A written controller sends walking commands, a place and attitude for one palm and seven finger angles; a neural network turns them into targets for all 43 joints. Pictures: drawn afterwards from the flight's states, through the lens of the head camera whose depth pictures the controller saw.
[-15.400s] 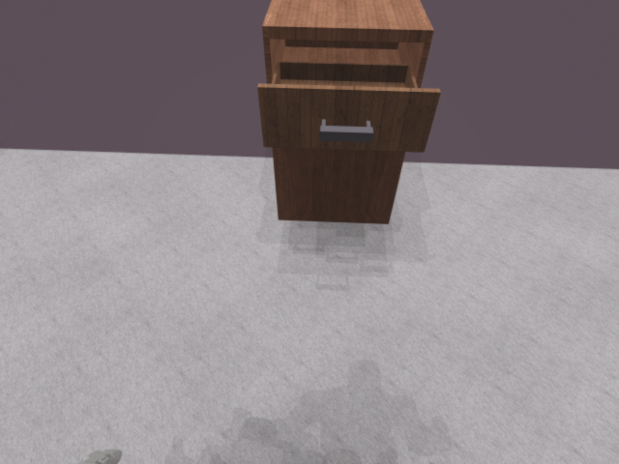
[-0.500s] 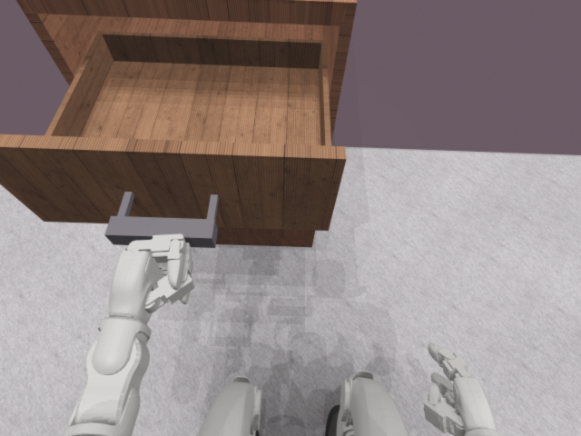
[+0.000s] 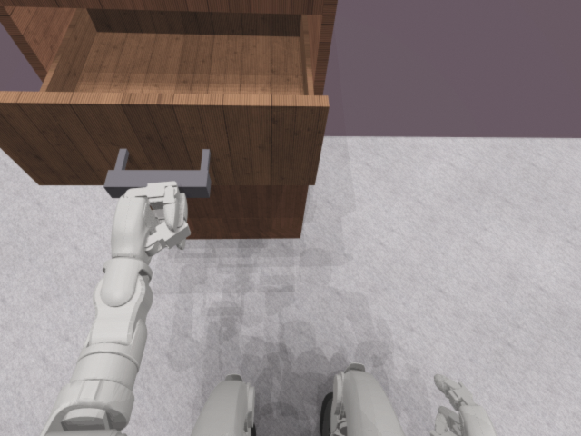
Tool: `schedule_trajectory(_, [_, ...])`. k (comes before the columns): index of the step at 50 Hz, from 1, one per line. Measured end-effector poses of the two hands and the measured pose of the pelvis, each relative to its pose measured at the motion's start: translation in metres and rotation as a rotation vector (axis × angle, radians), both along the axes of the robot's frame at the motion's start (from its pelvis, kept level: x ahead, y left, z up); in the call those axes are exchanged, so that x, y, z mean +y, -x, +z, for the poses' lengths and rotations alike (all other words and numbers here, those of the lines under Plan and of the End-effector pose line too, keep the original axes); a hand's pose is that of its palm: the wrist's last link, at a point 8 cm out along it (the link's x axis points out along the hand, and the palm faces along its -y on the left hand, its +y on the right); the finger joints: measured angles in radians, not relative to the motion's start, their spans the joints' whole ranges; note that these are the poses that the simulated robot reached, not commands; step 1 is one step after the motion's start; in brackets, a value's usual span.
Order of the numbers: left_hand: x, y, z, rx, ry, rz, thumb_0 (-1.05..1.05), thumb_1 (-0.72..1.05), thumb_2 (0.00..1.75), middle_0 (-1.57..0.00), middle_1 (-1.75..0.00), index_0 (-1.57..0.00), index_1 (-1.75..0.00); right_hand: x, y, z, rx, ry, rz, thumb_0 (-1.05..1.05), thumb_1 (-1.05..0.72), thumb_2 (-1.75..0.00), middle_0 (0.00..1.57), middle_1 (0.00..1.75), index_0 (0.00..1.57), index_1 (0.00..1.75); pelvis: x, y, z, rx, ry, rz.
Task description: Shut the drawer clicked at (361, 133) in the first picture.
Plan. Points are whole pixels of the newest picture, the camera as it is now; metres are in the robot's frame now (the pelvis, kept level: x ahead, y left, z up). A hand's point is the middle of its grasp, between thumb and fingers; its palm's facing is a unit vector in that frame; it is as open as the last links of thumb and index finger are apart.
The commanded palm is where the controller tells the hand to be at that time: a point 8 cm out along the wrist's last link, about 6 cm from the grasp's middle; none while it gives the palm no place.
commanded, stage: push the drawer shut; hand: left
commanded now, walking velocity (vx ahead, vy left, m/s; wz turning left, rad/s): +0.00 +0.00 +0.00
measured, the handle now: (162, 170) +0.47 +0.19 +0.04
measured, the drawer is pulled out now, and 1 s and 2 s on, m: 0.19 0.08 0.00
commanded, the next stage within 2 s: pull the fist back off the drawer in 1.92 s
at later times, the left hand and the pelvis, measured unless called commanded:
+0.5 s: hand (191, 184) +0.45 +0.15 +0.03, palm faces +0.03 -1.00 -0.06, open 3.2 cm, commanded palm +0.43 +0.20 +0.04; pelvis +0.01 -0.01 +0.00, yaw -1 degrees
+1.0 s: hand (193, 154) +0.50 +0.15 +0.03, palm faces +0.03 -1.00 -0.06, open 3.3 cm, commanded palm +0.50 +0.20 +0.04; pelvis -0.01 -0.01 -0.01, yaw -1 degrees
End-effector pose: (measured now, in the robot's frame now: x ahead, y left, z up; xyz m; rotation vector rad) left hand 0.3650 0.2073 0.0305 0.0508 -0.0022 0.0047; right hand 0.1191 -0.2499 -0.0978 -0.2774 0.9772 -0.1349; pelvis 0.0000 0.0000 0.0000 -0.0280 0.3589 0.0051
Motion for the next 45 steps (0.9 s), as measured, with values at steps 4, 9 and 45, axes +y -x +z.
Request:
schedule_trajectory(4, [-0.002, -0.012, 0.000, 0.001, 0.000, 0.006, 0.00, 0.75, 0.91, -1.40, -1.60, -1.40, -1.60, -0.002, 0.008, -0.002, 0.032, -0.002, -0.014, 0.01, -0.91, -0.90, 0.20, 0.30, 0.21, 0.30, 0.000, -0.002, 0.001, 0.006, -0.001, -0.003])
schedule_trajectory(9, [-0.004, -0.025, 0.001, 0.002, -0.001, 0.014, 0.01, 0.78, 0.92, -1.40, -1.60, -1.40, -1.60, -0.004, 0.017, -0.004, 0.068, -0.006, -0.031, 0.01, -0.91, -0.90, 0.20, 0.30, 0.21, 0.30, -0.001, -0.004, 0.002, 0.013, -0.002, -0.008])
schedule_trajectory(45, [-0.001, -0.097, 0.005, -0.003, -0.007, 0.025, 0.06, 0.76, 0.92, -1.40, -1.60, -1.40, -1.60, -0.021, 0.077, -0.013, 0.244, 0.028, -0.092, 0.00, -0.91, -0.90, 0.20, 0.30, 0.21, 0.30, -0.008, 0.006, -0.007, 0.062, 0.003, -0.011])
